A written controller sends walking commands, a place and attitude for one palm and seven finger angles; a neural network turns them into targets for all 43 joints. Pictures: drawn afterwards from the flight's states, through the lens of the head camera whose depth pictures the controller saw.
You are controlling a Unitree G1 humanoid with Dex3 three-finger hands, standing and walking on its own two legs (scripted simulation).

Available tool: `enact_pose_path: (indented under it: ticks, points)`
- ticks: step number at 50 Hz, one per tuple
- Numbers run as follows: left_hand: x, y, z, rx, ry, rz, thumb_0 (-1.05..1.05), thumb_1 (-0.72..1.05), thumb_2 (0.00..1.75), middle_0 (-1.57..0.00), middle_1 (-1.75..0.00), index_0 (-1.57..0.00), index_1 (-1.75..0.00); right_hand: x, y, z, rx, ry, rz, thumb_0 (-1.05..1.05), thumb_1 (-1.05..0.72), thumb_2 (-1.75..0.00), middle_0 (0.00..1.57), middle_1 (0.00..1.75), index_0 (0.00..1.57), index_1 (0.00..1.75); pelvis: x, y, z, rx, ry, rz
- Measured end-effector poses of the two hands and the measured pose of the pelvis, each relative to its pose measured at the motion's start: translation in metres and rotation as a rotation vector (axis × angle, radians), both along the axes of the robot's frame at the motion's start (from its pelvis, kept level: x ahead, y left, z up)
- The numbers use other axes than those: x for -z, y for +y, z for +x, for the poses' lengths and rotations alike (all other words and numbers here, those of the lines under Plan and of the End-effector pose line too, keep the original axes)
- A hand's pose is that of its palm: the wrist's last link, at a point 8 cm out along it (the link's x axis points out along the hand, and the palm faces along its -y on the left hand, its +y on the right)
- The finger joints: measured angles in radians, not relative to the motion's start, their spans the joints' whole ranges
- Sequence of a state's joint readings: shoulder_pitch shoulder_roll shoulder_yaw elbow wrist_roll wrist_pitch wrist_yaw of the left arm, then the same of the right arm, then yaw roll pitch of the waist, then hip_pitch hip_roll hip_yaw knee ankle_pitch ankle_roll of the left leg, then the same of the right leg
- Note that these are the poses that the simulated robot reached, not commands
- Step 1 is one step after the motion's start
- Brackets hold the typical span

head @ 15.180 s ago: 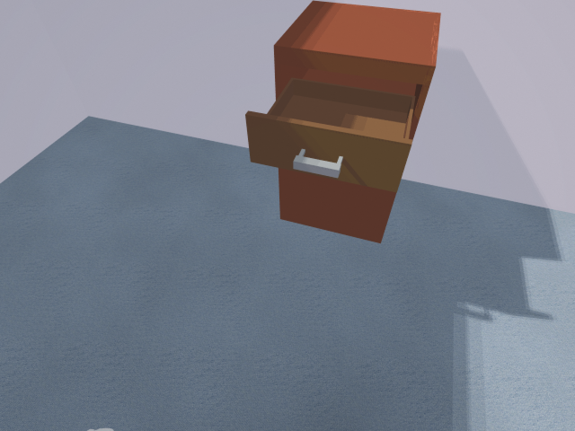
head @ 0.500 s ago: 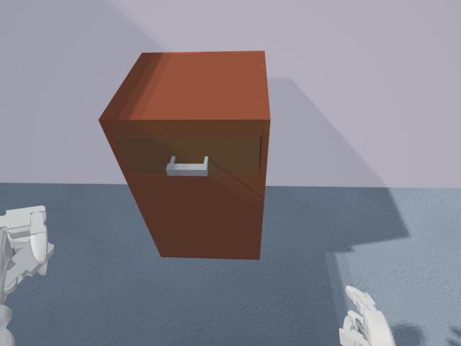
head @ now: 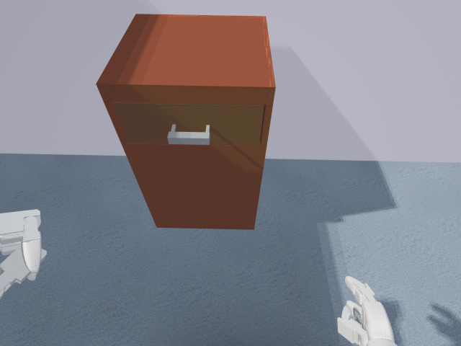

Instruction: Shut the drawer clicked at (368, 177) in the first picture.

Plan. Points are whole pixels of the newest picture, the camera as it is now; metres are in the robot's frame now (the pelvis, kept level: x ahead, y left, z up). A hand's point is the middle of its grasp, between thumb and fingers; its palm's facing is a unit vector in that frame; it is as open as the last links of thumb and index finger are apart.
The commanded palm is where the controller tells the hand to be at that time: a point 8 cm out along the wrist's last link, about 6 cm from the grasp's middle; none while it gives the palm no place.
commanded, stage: step back with the hand held close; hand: left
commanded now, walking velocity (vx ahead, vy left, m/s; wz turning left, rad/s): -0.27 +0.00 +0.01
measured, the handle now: (190, 133) +0.68 +0.17 -0.10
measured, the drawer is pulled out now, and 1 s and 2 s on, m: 0.00 0.00 0.00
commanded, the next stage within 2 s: stop stepping back and stand still in 0.92 s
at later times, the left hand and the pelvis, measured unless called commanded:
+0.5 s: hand (19, 294) +0.15 +0.24 +0.16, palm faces +0.36 -0.78 -0.51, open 3.2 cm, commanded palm +0.08 +0.28 +0.18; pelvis -0.04 +0.00 -0.01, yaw +2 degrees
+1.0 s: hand out of the picture +0.09 +0.21 +0.18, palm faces +0.21 -0.86 -0.47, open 3.2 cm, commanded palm +0.01 +0.27 +0.18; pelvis -0.13 +0.00 -0.01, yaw -3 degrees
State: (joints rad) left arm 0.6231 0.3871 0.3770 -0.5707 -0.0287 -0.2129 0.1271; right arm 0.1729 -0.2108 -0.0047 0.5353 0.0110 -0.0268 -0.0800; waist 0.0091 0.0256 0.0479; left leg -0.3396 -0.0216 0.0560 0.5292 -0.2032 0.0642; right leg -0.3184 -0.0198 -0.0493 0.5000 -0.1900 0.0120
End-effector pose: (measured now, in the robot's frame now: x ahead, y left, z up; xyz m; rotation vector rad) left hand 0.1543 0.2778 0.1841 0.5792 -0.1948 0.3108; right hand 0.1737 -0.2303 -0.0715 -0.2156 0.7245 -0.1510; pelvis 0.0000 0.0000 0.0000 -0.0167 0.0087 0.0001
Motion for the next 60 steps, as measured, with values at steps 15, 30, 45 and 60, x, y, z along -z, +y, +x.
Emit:
enact_pose_path:
  ticks: [15, 30, 45, 60]
  points:
    - [0.003, 0.006, -0.025, 0.026, -0.074, 0.012, 0.01, 0.89, 0.89, -1.4, -1.6, -1.41, -1.6, 0.0, -0.007, -0.042, 0.003, 0.036, -0.069, 0.02, -0.9, -0.9, 0.21, 0.3, 0.21, 0.3, 0.005, 0.003, -0.026, -0.025, 0.003, -0.023]
    - [0.003, 0.004, -0.054, 0.067, -0.146, 0.002, 0.01, 0.89, 0.89, -1.41, -1.6, -1.41, -1.6, 0.004, -0.007, -0.06, -0.002, 0.038, -0.082, 0.02, -0.9, -0.9, 0.21, 0.3, 0.2, 0.3, 0.013, 0.005, -0.054, -0.043, 0.009, -0.028]
    - [-0.007, 0.007, -0.087, 0.084, -0.136, -0.035, 0.01, 0.89, 0.89, -1.41, -1.6, -1.41, -1.6, -0.004, 0.022, -0.099, -0.07, 0.034, -0.031, 0.01, -0.9, -0.9, 0.21, 0.3, 0.21, 0.3, -0.002, 0.002, -0.094, 0.032, 0.102, -0.053]
    - [-0.006, -0.003, -0.135, 0.166, -0.157, 0.009, 0.01, 0.89, 0.89, -1.41, -1.6, -1.41, -1.6, 0.013, -0.035, -0.208, 0.162, 0.054, -0.101, 0.02, -0.9, -0.9, 0.21, 0.3, 0.21, 0.3, 0.017, 0.003, -0.13, 0.042, -0.044, -0.051]
